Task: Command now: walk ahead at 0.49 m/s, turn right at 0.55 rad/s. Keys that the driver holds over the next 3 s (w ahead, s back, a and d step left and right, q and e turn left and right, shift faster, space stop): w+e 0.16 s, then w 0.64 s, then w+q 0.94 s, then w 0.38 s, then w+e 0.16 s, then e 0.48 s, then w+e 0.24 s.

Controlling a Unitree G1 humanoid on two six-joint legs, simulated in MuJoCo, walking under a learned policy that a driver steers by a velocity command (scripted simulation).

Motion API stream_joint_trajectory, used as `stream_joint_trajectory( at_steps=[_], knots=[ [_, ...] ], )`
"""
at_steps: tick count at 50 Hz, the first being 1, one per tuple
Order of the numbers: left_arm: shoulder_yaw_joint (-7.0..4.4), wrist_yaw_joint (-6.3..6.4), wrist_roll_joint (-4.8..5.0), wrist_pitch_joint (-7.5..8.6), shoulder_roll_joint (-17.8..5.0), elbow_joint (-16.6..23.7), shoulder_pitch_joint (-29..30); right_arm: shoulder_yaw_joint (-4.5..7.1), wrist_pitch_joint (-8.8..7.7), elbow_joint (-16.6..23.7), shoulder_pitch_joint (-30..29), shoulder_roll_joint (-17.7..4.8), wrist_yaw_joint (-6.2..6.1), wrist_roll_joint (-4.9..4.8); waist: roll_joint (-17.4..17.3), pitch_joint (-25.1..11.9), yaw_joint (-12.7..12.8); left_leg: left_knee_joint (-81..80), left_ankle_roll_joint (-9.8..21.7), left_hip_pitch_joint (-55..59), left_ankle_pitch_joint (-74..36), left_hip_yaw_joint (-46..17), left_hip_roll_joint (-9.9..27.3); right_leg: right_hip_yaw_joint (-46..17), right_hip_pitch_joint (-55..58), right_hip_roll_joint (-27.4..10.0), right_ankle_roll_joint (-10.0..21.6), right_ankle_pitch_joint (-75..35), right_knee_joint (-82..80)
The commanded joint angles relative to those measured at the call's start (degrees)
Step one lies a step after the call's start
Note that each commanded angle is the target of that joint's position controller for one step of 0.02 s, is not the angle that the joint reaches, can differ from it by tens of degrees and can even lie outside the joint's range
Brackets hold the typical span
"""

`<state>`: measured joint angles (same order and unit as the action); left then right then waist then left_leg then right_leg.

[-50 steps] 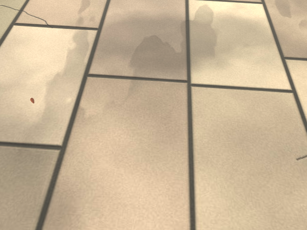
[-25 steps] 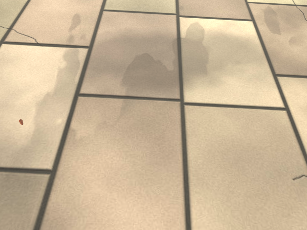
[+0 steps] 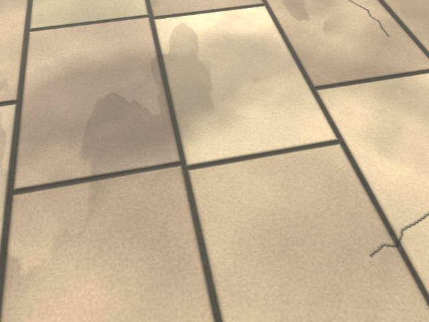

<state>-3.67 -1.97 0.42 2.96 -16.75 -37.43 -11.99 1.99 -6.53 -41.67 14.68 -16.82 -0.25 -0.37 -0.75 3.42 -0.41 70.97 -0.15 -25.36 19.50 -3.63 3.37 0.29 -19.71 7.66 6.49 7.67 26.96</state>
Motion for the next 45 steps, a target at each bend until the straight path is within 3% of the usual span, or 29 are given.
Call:
stream_joint_trajectory(
  at_steps=[1,4,7,10,12,14,16,17,18,19,20,21,22,23,24,27,31,36,39,40,41,42,43,44,45],
  knots=[
    [-1.86,0.62,-0.07,1.57,-6.51,4.21,1.53,2.01,0.23,3.88,3.52,-6.81,-0.35,1.26,1.63,-4.71,-2.15,-4.30,-2.01,-9.10,-2.77,-1.77,3.79,-21.66,6.81,-16.13,12.28,-8.15,-15.27],
    [-2.16,1.44,0.22,1.64,-8.08,2.50,-0.92,1.41,1.04,5.88,-2.07,-5.00,-0.82,2.05,1.82,-2.68,-0.64,-14.17,-4.32,-10.08,-10.28,-0.01,3.09,-17.04,1.82,-13.49,10.91,-11.05,-15.44],
    [-2.31,2.11,0.83,0.89,-8.81,1.02,-3.79,0.66,0.59,7.58,-9.59,-3.21,-0.58,1.67,3.25,-2.76,2.64,-29.03,-4.47,-6.76,-21.99,0.41,0.38,-14.81,1.05,-10.48,7.57,-6.58,-13.49],
    [-2.24,2.39,1.17,0.43,-9.07,-0.66,-7.11,0.54,-0.19,8.45,-14.33,-3.45,0.42,0.54,4.78,-3.46,5.10,-36.97,-4.14,-3.48,-26.91,0.50,-1.66,-16.86,4.00,-11.84,6.50,-2.33,-11.72],
    [-1.85,2.48,1.24,0.17,-8.10,-1.85,-9.09,0.85,-0.76,8.96,-15.91,-4.55,1.20,0.36,5.43,-3.45,5.82,-40.37,-2.95,-4.20,-25.22,-0.27,-1.68,-19.51,9.07,-13.82,6.23,-1.91,-8.51],
    [-1.80,2.53,0.82,-0.17,-8.22,-2.56,-9.73,1.48,-1.13,9.18,-15.46,-5.80,1.60,0.27,6.85,-3.53,5.09,-42.32,-1.10,-3.28,-19.63,-0.21,-2.12,-22.40,13.46,-15.91,5.51,-4.53,-5.59],
    [-1.65,2.35,0.61,-0.48,-7.93,-2.66,-8.61,2.41,-1.46,7.99,-9.62,-7.06,1.29,0.37,8.00,-5.10,1.43,-46.03,1.96,4.86,-16.07,1.81,-3.44,-22.40,14.66,-14.93,3.94,-13.81,-0.45],
    [-0.80,2.11,0.26,-0.30,-5.82,-2.24,-8.21,3.28,-1.79,7.05,-2.81,-9.15,0.91,1.02,6.67,-10.87,-1.98,-45.13,5.12,16.53,-17.45,-1.06,0.28,-19.69,12.15,-12.10,2.12,-16.73,9.14],
    [0.32,2.02,0.32,0.28,-2.98,-1.31,-12.34,4.60,-1.77,6.01,5.50,-14.05,0.59,2.13,-3.28,-20.30,-3.31,-43.41,12.81,38.37,-16.41,-17.24,11.80,-13.54,-3.67,-5.87,-1.81,-6.66,27.34],
    [0.92,2.17,1.16,0.77,-2.60,-1.91,-16.05,5.12,-0.82,2.63,11.53,-13.16,1.21,0.60,-16.91,-24.68,-3.90,-50.26,18.88,47.39,-2.49,-37.60,19.90,-9.07,-17.74,-1.33,-4.81,23.53,42.81],
    [-0.13,2.15,1.77,1.02,-7.51,-1.45,-11.92,3.75,-0.50,3.12,10.28,-8.74,1.34,-0.59,-9.90,-17.32,-5.07,-53.15,16.76,42.99,7.91,-38.18,18.94,-11.79,-24.39,-4.44,-4.63,23.11,47.86],
    [-0.33,2.10,1.73,1.03,-8.28,-0.18,-5.96,3.08,0.08,3.64,6.97,-6.84,1.12,-0.23,-5.09,-10.45,-5.07,-54.09,14.53,36.29,7.17,-30.44,16.60,-9.75,-25.99,-6.88,-4.73,18.54,49.04],
    [-0.13,1.96,0.82,1.21,-7.49,1.00,-2.36,2.59,0.45,3.70,4.11,-5.97,1.08,0.31,-2.20,-5.19,-3.80,-55.89,13.79,28.97,1.34,-24.61,14.01,-7.63,-25.80,-8.93,-4.80,14.83,45.76],
    [-0.31,1.85,0.06,1.28,-6.75,1.27,-1.29,2.15,0.43,3.68,2.37,-4.88,1.07,0.69,-2.18,-3.20,-2.30,-57.30,13.20,24.46,-4.06,-20.80,11.99,-7.05,-23.91,-11.06,-4.90,11.96,41.90],
    [-0.18,1.66,0.11,1.21,-5.65,1.08,-2.12,1.90,0.40,3.65,1.49,-4.46,1.13,1.00,-3.55,-2.55,-0.99,-58.71,12.73,21.13,-7.80,-17.86,10.24,-6.34,-21.06,-12.05,-5.18,10.58,39.64],
    [0.65,1.47,-0.02,0.78,-2.88,0.78,-2.30,2.17,0.09,2.42,1.64,-5.45,1.24,0.08,-5.13,-2.64,0.04,-61.34,13.58,17.44,-16.55,-11.33,8.67,-3.88,-18.52,-12.91,-6.43,8.70,31.94],
    [1.64,1.04,-0.33,1.46,-1.17,2.16,4.85,2.84,0.66,0.74,3.07,-8.13,0.87,-0.36,-3.81,-2.07,-2.04,-62.67,12.58,16.39,-20.70,-4.87,7.24,-2.21,-15.42,-12.68,-7.15,-3.30,16.23],
    [1.30,0.02,0.59,2.05,-2.37,4.17,12.40,3.09,1.65,-2.17,7.67,-9.52,0.72,-1.17,-4.05,-0.67,-4.25,-61.22,10.89,19.89,-18.86,-4.05,9.14,-1.80,-11.77,-10.73,-6.21,-9.13,5.90],
    [0.63,-0.47,0.55,2.38,-3.95,4.57,11.99,3.48,2.58,-3.14,7.86,-10.56,0.35,-1.26,-4.39,-0.93,-2.46,-57.75,9.38,24.08,-23.13,-4.63,11.07,-1.36,-8.84,-9.91,-3.94,-4.20,2.69],
    [0.03,-0.37,0.34,2.45,-4.92,3.73,8.68,3.52,2.90,-3.15,6.98,-10.91,0.20,-1.28,-4.27,-2.70,-0.08,-53.54,8.38,24.21,-30.10,-3.32,10.15,-0.07,-3.54,-8.71,-2.86,-3.48,0.92],
    [-1.22,0.08,0.00,2.44,-7.06,1.72,1.90,3.05,3.10,-3.25,7.49,-9.77,0.15,-1.18,-2.95,-7.03,3.12,-44.79,7.04,21.80,-36.35,-1.59,7.39,0.63,7.24,-7.79,-1.37,-3.25,-0.25],
    [-2.50,0.75,-0.68,2.35,-10.79,0.05,-8.26,1.76,2.99,-1.92,7.04,-7.00,0.09,-0.12,1.17,-15.04,7.60,-29.31,4.84,12.40,-27.71,0.65,4.27,-7.39,23.33,-15.81,1.89,-4.02,1.47],
    [-3.66,1.04,-1.25,1.80,-16.42,-0.77,-12.54,-0.31,2.02,-0.40,13.67,-0.29,0.18,0.10,16.42,-22.48,5.34,-7.95,0.66,-9.81,5.45,3.69,-5.17,-31.94,42.35,-30.23,10.21,3.65,-2.46],
    [-2.59,0.95,-0.50,1.63,-11.46,-1.18,-13.93,0.73,1.19,-1.47,12.30,-4.99,0.25,-1.28,14.12,-23.32,7.49,0.86,0.58,-16.82,13.51,-3.78,-4.54,-40.97,40.84,-31.26,11.55,13.32,-8.29],
    [-1.65,1.05,-0.26,1.78,-8.86,-1.29,-10.69,1.95,0.88,-0.24,7.22,-8.60,0.38,-2.51,10.04,-14.43,7.15,2.78,1.16,-20.35,9.12,-4.15,-1.87,-32.47,34.16,-29.36,8.83,13.16,-9.27]
  ],
)
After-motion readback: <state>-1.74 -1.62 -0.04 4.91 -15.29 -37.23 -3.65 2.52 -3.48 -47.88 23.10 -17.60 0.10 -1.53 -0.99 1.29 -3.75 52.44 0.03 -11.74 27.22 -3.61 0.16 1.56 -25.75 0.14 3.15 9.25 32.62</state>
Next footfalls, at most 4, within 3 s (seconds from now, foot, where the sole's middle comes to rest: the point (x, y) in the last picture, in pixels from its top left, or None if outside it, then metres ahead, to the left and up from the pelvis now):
0.34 left None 0.38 0.13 -0.77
0.84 right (277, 276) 0.59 -0.17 -0.77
1.38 left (211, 194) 0.90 0.04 -0.77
1.86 right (247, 131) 1.21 -0.11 -0.77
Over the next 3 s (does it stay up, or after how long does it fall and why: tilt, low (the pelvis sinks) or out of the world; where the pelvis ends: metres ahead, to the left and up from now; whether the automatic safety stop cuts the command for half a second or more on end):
stays up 1.40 0.05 0.02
